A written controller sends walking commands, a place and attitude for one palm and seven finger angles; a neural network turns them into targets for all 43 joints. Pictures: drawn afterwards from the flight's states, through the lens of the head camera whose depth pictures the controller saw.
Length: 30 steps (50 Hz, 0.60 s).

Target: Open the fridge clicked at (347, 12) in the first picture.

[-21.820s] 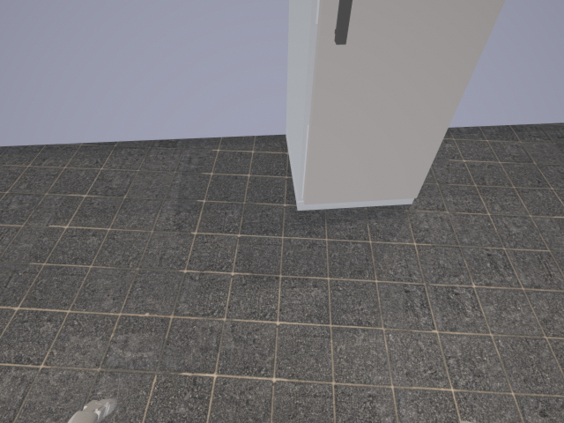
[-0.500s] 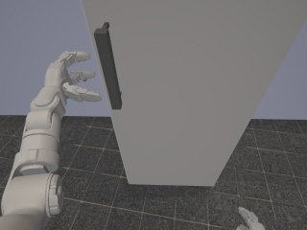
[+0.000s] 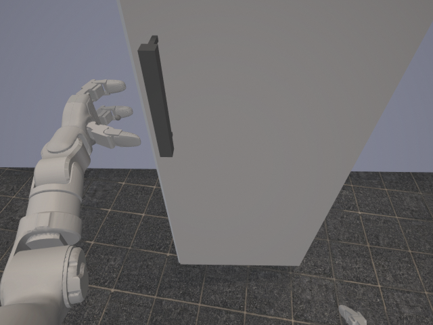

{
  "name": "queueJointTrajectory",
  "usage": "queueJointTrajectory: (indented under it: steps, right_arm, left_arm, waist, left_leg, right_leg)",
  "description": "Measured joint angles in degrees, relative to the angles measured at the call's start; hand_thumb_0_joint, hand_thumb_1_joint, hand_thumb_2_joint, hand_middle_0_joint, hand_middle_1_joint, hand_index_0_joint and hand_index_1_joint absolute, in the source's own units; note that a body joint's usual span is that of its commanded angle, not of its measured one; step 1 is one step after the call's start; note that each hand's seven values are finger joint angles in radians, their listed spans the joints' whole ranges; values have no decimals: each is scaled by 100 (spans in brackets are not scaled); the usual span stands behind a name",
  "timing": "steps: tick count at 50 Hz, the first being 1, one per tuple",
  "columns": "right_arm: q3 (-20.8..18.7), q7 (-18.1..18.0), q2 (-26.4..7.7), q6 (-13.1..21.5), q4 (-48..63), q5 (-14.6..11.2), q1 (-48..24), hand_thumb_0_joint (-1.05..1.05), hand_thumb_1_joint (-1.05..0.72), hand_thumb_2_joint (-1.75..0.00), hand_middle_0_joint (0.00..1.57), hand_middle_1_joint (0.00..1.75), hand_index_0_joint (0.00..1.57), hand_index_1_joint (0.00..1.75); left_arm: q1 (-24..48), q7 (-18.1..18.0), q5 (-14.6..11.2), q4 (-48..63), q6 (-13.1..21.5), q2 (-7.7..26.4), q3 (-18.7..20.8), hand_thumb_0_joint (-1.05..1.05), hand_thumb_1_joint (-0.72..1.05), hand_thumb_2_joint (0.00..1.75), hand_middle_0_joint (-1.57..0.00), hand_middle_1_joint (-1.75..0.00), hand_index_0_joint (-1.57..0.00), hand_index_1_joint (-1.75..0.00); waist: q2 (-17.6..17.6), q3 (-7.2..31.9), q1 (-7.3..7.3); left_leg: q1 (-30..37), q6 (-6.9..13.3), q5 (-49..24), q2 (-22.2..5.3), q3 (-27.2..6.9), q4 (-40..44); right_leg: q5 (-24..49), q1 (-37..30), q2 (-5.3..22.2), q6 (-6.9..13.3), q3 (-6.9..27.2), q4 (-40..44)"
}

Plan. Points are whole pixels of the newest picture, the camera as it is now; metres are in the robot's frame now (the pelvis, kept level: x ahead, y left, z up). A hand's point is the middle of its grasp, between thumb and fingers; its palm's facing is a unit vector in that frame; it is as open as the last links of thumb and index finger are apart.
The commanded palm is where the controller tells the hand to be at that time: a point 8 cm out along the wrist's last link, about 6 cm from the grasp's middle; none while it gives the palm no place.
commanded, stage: move the hooked fingers beside the handle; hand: left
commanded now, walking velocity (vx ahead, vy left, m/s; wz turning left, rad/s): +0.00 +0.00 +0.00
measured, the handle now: (161, 101) +0.49 +0.13 +0.19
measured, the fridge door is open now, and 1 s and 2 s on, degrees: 0 0 0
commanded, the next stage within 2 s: feel for the door with the fingertips in 1.80 s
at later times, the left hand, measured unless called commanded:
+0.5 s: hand (119, 119) +0.43 +0.19 +0.19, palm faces +0.07 -1.00 -0.01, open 14.0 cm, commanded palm +0.40 +0.24 +0.20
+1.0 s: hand (123, 112) +0.43 +0.19 +0.20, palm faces +0.08 -1.00 +0.01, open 14.0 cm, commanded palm +0.40 +0.24 +0.20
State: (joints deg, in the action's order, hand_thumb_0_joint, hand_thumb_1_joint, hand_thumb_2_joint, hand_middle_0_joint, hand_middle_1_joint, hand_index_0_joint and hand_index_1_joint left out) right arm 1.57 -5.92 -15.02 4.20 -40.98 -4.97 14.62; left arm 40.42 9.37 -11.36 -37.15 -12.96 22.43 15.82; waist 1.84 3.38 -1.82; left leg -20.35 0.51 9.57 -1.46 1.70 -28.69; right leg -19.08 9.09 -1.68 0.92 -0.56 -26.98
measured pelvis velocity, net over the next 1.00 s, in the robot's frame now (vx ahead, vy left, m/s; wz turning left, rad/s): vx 0.01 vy -0.01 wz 0.00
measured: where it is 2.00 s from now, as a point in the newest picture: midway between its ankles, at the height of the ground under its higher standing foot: outside the picture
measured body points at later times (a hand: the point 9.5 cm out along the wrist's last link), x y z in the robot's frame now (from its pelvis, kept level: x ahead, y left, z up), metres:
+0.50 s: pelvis +0.00 +0.00 +0.00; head +0.00 -0.01 +0.45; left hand +0.42 +0.25 +0.19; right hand +0.11 -0.26 -0.11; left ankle +0.06 +0.11 -0.74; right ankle -0.05 -0.11 -0.74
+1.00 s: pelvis +0.01 -0.01 +0.00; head +0.00 -0.02 +0.45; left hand +0.42 +0.24 +0.20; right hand +0.14 -0.27 -0.10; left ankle +0.06 +0.11 -0.74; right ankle -0.05 -0.11 -0.74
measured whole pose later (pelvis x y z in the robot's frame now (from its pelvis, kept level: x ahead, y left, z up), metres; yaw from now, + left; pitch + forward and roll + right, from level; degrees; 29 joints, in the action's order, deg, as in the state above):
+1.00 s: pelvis +0.01 -0.01 +0.00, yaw +0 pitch +2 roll +0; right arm 2.0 -5.8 -14.9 3.7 -40.1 -4.7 13.6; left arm 42.5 9.1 -10.5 -39.9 -12.4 23.0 15.9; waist 2.0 3.6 -1.8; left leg -20.6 -0.3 9.9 -1.8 1.2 -28.8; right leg -19.7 9.4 -2.1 1.7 -0.9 -27.4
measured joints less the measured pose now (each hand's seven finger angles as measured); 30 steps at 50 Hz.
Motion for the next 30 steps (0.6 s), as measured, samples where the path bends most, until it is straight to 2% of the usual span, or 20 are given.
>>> queueJointTrajectory:
  steps: [3, 10, 14, 18, 22, 26, 28, 30]
  right_arm:
    - [12, 8, 10, -3, 111, 12, -27, 1, -90, -90, 20, 30, 20, 30]
    - [-8, -18, 5, 107, 31, 21, 44, 1, -90, -90, 20, 30, 20, 30]
    - [18, -7, 1, 78, -69, 11, 20, 1, -90, -90, 20, 30, 20, 30]
    - [13, 33, -17, 19, 13, 23, 44, 1, -90, -90, 20, 30, 20, 30]
    - [-30, 43, -25, 10, 106, 41, 132, 1, -90, -90, 20, 30, 20, 30]
    - [-58, 25, -14, 45, 75, 36, 234, 1, -90, -90, 20, 30, 20, 30]
    - [-57, 13, -11, 48, 19, 10, 245, 1, -90, -90, 20, 30, 20, 30]
    - [-42, 5, -15, 30, -37, -10, 210, 1, -90, -90, 20, 30, 20, 30]
  left_arm:
    - [-33, -57, 75, -145, 3, 85, 33, -1, -50, 30, -30, -120, -30, -120]
    - [-35, 24, -8, 269, 482, -68, -177, -2, -50, 30, -29, -120, -30, -120]
    - [316, 53, -33, -121, 324, -63, -180, -2, -50, 30, -30, -120, -30, -120]
    - [381, -17, 56, -519, 106, 33, -63, -1, -50, 30, -30, -120, -30, -120]
    - [8, -57, 104, -241, 276, 33, 52, -1, -49, 30, -30, -120, -30, -120]
    - [-369, -7, 47, 424, 557, -62, 64, -2, -49, 30, -29, -120, -30, -120]
    - [-361, 36, 0, 532, 550, -76, 18, -2, -49, 30, -29, -120, -30, -120]
    - [-231, 85, -41, 415, 405, -53, -13, -2, -50, 30, -30, -120, -30, -120]
  waist:
    - [20, -35, -25]
    - [-2, -145, 86]
    - [-10, -73, 55]
    - [24, -21, -29]
    - [36, -60, -53]
    - [-2, -77, 11]
    - [-19, -57, 46]
    - [-29, -29, 63]
  left_leg:
    - [-39, 3, -14, -7, 5, -5]
    - [-49, 4, -17, 8, -52, -31]
    - [-89, 4, -15, 16, -71, -40]
    - [-133, 5, -18, 9, -35, -25]
    - [-96, 3, -3, -7, 23, 0]
    - [26, -12, 35, -22, 49, 18]
    - [65, -20, 58, -24, 31, 4]
    - [64, -27, 72, -24, 1, -19]
  right_leg:
    - [13, 45, -6, -2, 6, -13]
    - [19, 11, -4, 2, -51, 6]
    - [11, 45, 1, 0, -70, -1]
    - [8, 120, 2, -2, -34, -22]
    - [3, 116, -3, 2, 27, -21]
    - [-8, -9, -14, 17, 57, 26]
    - [-20, -69, -20, 24, 40, 43]
    - [-34, -89, -25, 29, 11, 42]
